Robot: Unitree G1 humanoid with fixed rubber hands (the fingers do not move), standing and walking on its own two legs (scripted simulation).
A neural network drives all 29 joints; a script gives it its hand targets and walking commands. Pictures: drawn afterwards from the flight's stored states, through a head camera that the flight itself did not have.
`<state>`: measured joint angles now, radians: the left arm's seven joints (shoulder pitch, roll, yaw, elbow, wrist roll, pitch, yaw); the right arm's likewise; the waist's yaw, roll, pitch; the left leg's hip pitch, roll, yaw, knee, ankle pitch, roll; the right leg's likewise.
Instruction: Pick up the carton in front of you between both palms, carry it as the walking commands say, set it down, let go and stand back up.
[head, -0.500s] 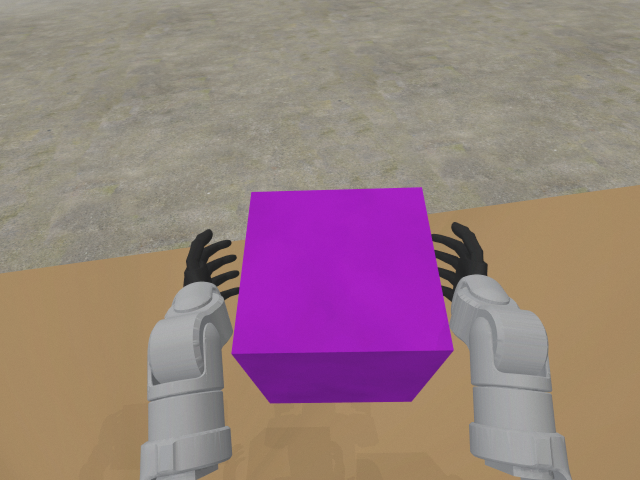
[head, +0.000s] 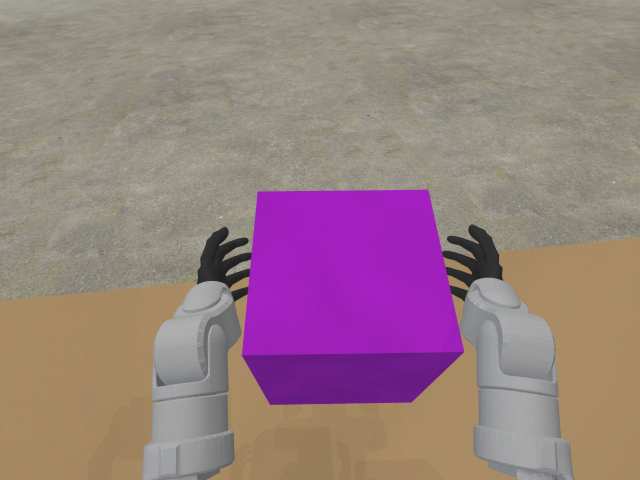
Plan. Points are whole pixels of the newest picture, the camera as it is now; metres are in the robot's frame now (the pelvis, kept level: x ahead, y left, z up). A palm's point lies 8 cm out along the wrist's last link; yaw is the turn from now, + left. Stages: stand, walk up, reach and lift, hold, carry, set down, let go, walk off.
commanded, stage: carry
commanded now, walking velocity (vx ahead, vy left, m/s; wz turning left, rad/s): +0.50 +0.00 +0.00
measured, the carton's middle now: (342, 307) +0.35 +0.02 +0.05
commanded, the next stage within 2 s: none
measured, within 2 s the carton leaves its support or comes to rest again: neither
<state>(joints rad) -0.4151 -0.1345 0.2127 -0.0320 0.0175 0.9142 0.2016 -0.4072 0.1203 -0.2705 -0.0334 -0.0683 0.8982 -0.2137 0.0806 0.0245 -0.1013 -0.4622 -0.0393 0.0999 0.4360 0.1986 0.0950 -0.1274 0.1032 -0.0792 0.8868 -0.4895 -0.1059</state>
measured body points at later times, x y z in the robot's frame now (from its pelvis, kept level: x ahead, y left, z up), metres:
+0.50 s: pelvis +0.25 +0.01 -0.03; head +0.26 +0.01 +0.42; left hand +0.59 +0.17 +0.08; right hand +0.59 -0.14 +0.08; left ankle +0.12 +0.05 -0.72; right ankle +0.35 -0.05 -0.76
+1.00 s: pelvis +0.33 +0.03 -0.03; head +0.33 +0.03 +0.42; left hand +0.66 +0.20 +0.07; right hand +0.68 -0.12 +0.06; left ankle +0.29 +0.13 -0.76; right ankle +0.34 -0.05 -0.76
